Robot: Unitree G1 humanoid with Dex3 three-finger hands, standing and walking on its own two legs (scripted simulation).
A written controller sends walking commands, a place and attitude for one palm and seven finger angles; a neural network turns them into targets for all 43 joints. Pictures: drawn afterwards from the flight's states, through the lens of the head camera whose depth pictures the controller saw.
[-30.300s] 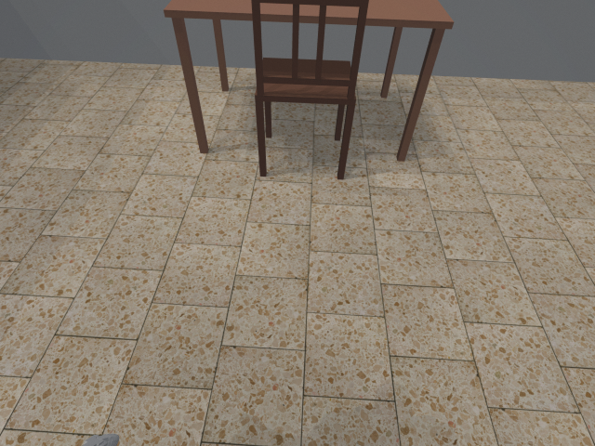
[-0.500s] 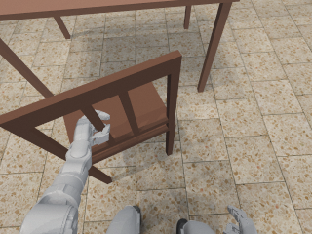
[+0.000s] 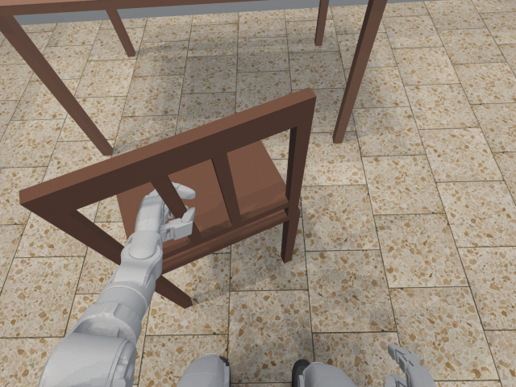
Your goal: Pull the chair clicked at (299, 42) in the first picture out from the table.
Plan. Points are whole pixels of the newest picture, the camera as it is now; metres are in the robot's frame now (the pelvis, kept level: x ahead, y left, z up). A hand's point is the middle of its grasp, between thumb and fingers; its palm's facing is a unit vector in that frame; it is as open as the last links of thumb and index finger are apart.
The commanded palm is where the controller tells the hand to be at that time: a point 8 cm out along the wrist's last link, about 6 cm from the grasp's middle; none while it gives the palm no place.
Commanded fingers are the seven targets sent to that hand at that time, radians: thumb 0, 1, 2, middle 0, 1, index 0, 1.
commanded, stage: step backward, pulling the chair out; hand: left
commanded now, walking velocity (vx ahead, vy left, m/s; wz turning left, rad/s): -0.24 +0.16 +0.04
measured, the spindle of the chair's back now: (180, 211) +0.40 +0.17 -0.08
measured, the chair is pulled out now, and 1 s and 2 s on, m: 0.48 0.59 0.59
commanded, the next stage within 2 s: stop walking, hand still on the chair in 0.06 s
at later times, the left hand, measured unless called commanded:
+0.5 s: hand (182, 281) +0.27 +0.14 -0.05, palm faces -0.04 -0.97 -0.23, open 5.7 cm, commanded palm +0.25 +0.19 -0.04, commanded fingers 0.00 0.90 0.90 -0.50 -1.45 -0.50 -1.45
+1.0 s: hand (181, 285) +0.26 +0.14 -0.05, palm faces -0.05 -0.97 -0.23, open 5.6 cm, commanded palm +0.24 +0.19 -0.04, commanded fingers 0.00 0.90 0.90 -0.50 -1.45 -0.50 -1.45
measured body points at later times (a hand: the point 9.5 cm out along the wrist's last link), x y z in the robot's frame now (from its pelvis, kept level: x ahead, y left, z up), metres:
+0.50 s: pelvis -0.05 +0.01 +0.00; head -0.02 -0.01 +0.45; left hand +0.26 +0.19 -0.03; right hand +0.04 -0.23 -0.14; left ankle -0.09 +0.17 -0.73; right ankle +0.02 -0.10 -0.73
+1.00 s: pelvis -0.04 +0.02 +0.01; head -0.02 +0.00 +0.45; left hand +0.26 +0.19 -0.03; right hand +0.09 -0.24 -0.11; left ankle -0.09 +0.17 -0.73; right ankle +0.02 -0.10 -0.73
